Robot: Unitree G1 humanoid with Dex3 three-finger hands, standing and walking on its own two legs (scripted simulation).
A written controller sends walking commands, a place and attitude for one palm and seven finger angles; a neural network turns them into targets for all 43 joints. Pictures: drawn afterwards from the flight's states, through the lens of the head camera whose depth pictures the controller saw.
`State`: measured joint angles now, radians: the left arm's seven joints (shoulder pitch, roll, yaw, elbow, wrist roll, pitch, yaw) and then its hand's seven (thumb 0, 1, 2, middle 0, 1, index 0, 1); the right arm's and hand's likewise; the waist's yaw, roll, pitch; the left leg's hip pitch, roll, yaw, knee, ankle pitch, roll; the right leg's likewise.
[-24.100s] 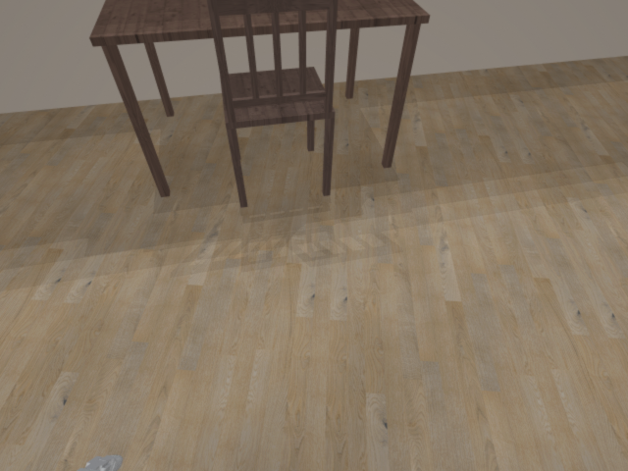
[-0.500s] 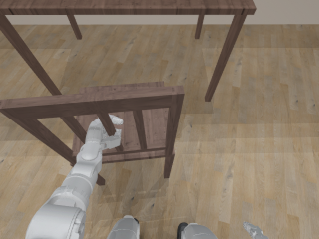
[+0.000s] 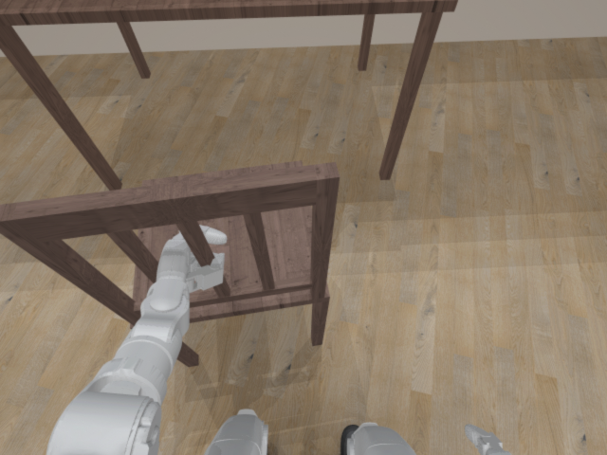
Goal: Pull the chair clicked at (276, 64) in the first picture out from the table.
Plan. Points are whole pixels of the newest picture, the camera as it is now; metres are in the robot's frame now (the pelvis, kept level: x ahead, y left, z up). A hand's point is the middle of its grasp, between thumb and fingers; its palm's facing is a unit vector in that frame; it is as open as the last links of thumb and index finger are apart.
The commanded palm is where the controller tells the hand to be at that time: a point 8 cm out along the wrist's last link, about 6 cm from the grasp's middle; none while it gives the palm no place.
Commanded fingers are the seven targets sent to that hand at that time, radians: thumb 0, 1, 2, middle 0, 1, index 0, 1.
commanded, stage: step backward, pulling the chair out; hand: left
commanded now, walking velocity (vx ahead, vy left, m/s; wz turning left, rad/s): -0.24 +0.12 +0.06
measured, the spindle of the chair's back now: (207, 262) +0.40 +0.16 -0.09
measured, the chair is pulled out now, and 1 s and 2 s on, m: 0.54 0.63 0.63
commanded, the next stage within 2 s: stop walking, hand still on the chair in 0.12 s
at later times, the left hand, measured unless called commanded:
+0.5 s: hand (207, 326) +0.28 +0.14 -0.06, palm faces +0.06 -0.98 -0.20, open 5.5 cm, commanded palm +0.26 +0.19 -0.04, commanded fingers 0.00 0.90 0.90 -0.50 -1.45 -0.50 -1.45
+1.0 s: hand (206, 326) +0.28 +0.14 -0.06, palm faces +0.04 -0.98 -0.19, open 5.6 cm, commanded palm +0.26 +0.19 -0.04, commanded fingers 0.00 0.90 0.90 -0.50 -1.45 -0.50 -1.45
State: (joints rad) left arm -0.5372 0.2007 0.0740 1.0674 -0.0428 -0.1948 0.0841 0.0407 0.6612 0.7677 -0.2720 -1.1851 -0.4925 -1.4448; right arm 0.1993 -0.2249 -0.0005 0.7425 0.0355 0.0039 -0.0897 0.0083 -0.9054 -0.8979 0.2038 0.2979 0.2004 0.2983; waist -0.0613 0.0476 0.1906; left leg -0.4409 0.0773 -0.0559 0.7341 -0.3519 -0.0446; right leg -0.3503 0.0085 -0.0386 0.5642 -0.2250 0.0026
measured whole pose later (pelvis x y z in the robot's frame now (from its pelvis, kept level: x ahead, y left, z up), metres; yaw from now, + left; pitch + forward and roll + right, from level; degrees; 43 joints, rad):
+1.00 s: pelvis +0.02 +0.00 +0.01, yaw -2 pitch -2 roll +0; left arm -0.07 0.13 -0.01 0.70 -0.03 -0.11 0.10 0.06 0.65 0.78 -0.26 -1.22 -0.49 -1.44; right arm 0.16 -0.21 0.01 0.68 0.02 -0.01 -0.09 0.01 -0.91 -0.90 0.20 0.30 0.20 0.30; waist 0.00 0.03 0.09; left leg -0.16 0.04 -0.02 0.48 -0.28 -0.04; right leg -0.23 -0.05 -0.04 0.49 -0.22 0.02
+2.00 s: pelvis +0.04 +0.01 -0.03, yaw +0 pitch +11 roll +0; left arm 0.18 0.17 -0.01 0.17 -0.05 0.15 0.09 -0.01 -0.54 0.20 -0.06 -0.17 -0.06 -0.17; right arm 0.22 -0.26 0.01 0.55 0.03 -0.09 -0.08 0.01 -0.91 -0.90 0.20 0.30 0.20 0.30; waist -0.03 0.05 -0.10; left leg -0.60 0.02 -0.06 0.89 -0.49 -0.04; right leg -0.65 -0.07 -0.06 0.88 -0.42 0.03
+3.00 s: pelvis +0.03 +0.01 -0.06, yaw +1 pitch +13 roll -2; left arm 0.81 0.17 -0.08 -0.28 -0.04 0.09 0.06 -0.01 -0.54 0.20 -0.01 0.00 -0.01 0.00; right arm 0.22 -0.20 -0.03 0.45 0.04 -0.07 -0.12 0.01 -0.91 -0.90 0.20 0.30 0.20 0.30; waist 0.00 0.05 -0.18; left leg -0.74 0.02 -0.09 1.08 -0.57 -0.03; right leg -0.77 -0.08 -0.08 1.03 -0.49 0.03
